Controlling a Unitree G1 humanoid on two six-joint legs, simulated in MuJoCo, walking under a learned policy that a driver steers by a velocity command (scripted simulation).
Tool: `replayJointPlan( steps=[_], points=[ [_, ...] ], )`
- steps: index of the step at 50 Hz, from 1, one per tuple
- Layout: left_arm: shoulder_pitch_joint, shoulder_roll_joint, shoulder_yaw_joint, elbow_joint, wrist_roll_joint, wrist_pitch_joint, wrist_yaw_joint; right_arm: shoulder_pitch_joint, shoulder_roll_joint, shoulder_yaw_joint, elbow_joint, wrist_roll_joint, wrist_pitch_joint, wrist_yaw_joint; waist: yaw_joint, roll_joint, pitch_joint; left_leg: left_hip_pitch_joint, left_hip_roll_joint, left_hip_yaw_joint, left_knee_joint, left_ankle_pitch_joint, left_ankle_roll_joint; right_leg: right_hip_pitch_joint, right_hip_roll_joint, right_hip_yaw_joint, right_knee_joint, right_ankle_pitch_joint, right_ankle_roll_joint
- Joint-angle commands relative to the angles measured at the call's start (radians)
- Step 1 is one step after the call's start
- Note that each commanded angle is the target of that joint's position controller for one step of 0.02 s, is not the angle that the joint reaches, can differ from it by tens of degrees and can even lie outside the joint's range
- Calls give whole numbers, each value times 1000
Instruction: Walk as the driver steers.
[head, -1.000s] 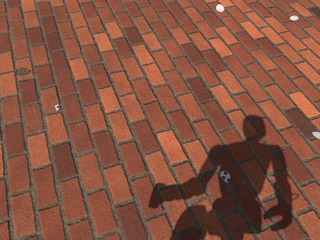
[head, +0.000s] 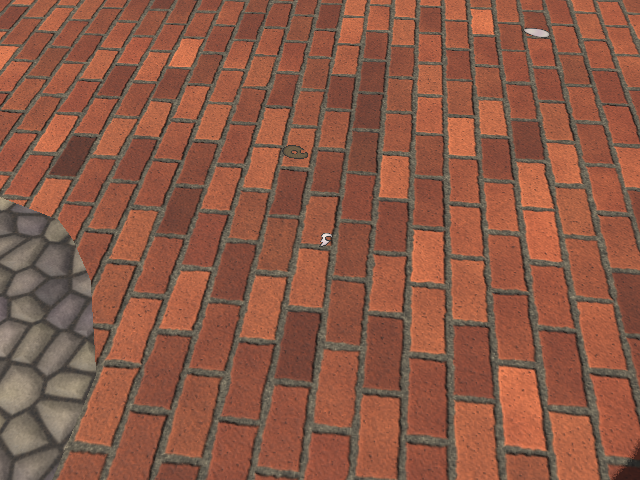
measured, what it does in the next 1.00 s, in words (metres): walks ahead: left foot, then right foot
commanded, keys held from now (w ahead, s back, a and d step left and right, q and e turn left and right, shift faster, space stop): w+q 0.04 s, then no key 0.96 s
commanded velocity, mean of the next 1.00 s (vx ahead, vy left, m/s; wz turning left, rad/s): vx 0.10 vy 0.00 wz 0.16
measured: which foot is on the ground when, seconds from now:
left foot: up 0.00-0.20, down 0.22-1.00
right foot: down 0.00-0.22, up 0.24-0.58, down 0.60-1.00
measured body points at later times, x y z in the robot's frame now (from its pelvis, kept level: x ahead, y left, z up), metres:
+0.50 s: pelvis +0.11 +0.09 -0.01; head +0.14 +0.11 +0.44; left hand +0.19 +0.38 -0.14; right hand +0.28 -0.15 -0.12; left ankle +0.14 +0.18 -0.75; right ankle +0.15 -0.07 -0.71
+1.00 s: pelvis +0.16 +0.08 -0.01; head +0.17 +0.08 +0.44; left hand +0.22 +0.35 -0.15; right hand +0.29 -0.17 -0.14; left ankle +0.14 +0.18 -0.75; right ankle +0.17 -0.06 -0.75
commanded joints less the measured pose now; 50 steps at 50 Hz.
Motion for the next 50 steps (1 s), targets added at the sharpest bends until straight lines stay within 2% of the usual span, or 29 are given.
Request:
replayJointPlan(
  steps=[1,4,6,8,9,10,11,12,13,14,15,16,17,18,19,22,24,26,28,29,30,31,32,33,34,35,37,40,50],
  points=[
    [-18,185,44,-51,-3,-20,1,-109,-35,0,-111,-1,-26,15,26,-136,36,-161,46,-4,-105,69,-12,93,-279,192,-197,-118,-165],
    [-16,199,49,-42,-6,-14,-11,-147,-5,18,-137,-10,-27,27,31,-122,66,-55,40,35,-259,86,0,29,-265,87,-175,40,-164],
    [-2,211,54,-28,-17,-5,-21,-148,-8,20,-146,-14,-23,32,28,-137,58,40,14,74,-328,69,13,7,-256,45,-123,162,-159],
    [-8,231,59,-17,-36,5,-27,-123,-30,14,-154,-9,-17,35,0,-164,35,118,-7,82,-394,65,43,17,-278,45,-52,270,-140],
    [-31,233,58,-15,-46,9,-29,-77,-40,7,-144,-12,-15,35,-39,-155,13,201,-30,95,-473,115,67,10,-273,28,18,339,-116],
    [-23,208,49,-8,-46,9,-30,12,-75,-12,-113,-18,-12,30,-80,-117,-43,357,-64,103,-540,188,96,-18,-235,-10,150,438,-83],
    [13,163,30,0,-25,5,-33,116,-134,-35,-87,-20,-8,18,-119,-44,-115,543,-39,56,-573,358,122,-105,-176,-64,330,360,-22],
    [56,66,-7,-35,41,0,-41,172,-236,-47,-96,-33,-3,-3,-82,237,-220,799,233,-282,-525,758,230,-379,-70,-100,669,-303,68],
    [109,88,-7,-15,10,1,-39,149,-206,-28,-111,-36,-9,5,-80,245,-360,784,371,-510,-620,641,387,-446,-14,71,869,-502,85],
    [43,174,16,-13,-27,11,-36,119,-143,-12,-109,-26,-18,18,-101,127,-280,698,314,-406,-652,568,367,-476,-51,115,939,-464,79],
    [-1,166,15,-23,-36,18,-32,69,-112,-1,-101,-22,-28,21,-83,120,-183,621,259,-299,-657,513,324,-516,-75,106,928,-416,61],
    [-13,155,15,-8,-24,28,-21,20,-85,9,-102,-26,-34,23,-63,58,-144,544,220,-248,-671,470,287,-500,-101,120,880,-355,54],
    [-20,152,16,-6,-12,42,-8,-34,-66,15,-103,-32,-36,21,-36,40,-114,451,192,-206,-716,409,261,-435,-115,130,822,-288,49],
    [5,144,16,6,-11,52,-4,-62,-57,20,-102,-44,-44,18,-9,72,-104,372,183,-171,-729,473,264,-352,-113,136,797,-232,50],
    [33,131,14,17,-7,58,1,-80,-45,23,-96,-49,-53,16,9,81,-108,349,174,-141,-733,517,272,-311,-106,137,752,-198,55],
    [10,107,6,22,0,64,9,-100,-39,26,-68,-46,-60,6,13,67,-110,332,147,-87,-738,503,271,-246,-94,133,560,-152,64],
    [-29,100,1,16,0,73,8,-88,-48,26,-46,-43,-53,2,-6,69,-108,328,148,-94,-752,394,270,-202,-86,129,462,-125,65],
    [-51,109,2,17,-4,79,5,-83,-47,29,-26,-43,-45,1,-18,74,-82,309,145,-115,-770,226,264,-165,-76,122,389,-99,59],
    [-54,102,1,25,-1,78,1,-100,-32,38,-10,-36,-38,2,-3,58,-45,280,123,-120,-764,68,235,-107,-62,108,263,-33,42],
    [-49,96,-2,31,9,73,-2,-94,-17,45,2,-30,-36,3,11,38,-31,259,98,-112,-753,8,201,-51,-60,106,161,58,30],
    [-49,116,-1,32,19,69,-2,-57,0,52,21,-35,-38,5,4,5,-29,244,67,-101,-732,-23,159,2,-93,147,116,164,17],
    [-56,170,8,28,14,66,0,-13,-1,51,32,-49,-42,7,-35,-69,-32,231,10,-64,-696,-62,120,29,-144,184,128,268,-2],
    [-82,190,17,46,-3,65,-3,9,-7,46,37,-43,-40,5,-66,-155,-23,275,-37,-9,-696,-35,95,-47,-124,169,147,139,-25],
    [-94,138,8,45,-6,59,-9,-36,-24,45,41,-44,-36,0,-33,-128,-15,334,-43,6,-661,5,81,-101,-105,164,123,79,-18],
    [-103,111,-1,53,2,53,-11,-52,-19,44,40,-39,-31,-5,-33,-121,-23,358,-39,8,-646,53,85,-112,-101,158,114,88,-3],
    [-111,108,-4,59,6,48,-13,-54,-13,46,47,-36,-25,-9,-32,-118,-26,372,-33,5,-637,111,93,-107,-92,152,113,123,9],
    [-103,112,-5,80,2,40,-13,-42,-17,43,60,-37,-16,-11,-32,-106,-40,398,-29,6,-626,193,99,-85,-85,144,121,167,14],
    [-101,116,-7,105,-3,42,-8,-43,-16,42,83,-32,-12,-10,-28,-77,-44,418,-26,8,-619,253,99,-70,-79,137,126,195,12],
    [-113,111,-13,160,-3,55,1,-39,-24,41,160,-29,-3,-17,-26,-30,-27,435,-22,13,-623,282,89,-54,-60,121,118,186,10]
  ],
)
